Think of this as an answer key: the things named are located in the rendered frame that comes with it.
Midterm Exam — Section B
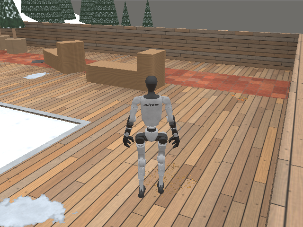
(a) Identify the left robot upper arm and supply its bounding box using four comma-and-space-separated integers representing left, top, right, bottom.
129, 96, 142, 122

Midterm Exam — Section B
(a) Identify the right robot upper arm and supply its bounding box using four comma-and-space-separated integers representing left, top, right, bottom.
161, 96, 174, 122

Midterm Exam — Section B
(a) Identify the robot right forearm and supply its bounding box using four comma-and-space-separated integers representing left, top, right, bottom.
169, 115, 178, 137

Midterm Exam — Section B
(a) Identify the robot right hand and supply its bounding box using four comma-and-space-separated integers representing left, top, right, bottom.
169, 136, 180, 148

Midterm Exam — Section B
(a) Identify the humanoid robot head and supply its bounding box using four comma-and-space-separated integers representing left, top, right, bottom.
143, 76, 160, 99

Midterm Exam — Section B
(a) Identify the robot left forearm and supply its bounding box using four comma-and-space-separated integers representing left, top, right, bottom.
124, 115, 134, 137

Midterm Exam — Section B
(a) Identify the left robot shin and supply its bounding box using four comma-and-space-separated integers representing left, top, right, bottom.
138, 159, 145, 192

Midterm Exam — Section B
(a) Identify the robot left hand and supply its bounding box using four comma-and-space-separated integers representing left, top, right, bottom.
123, 136, 134, 148

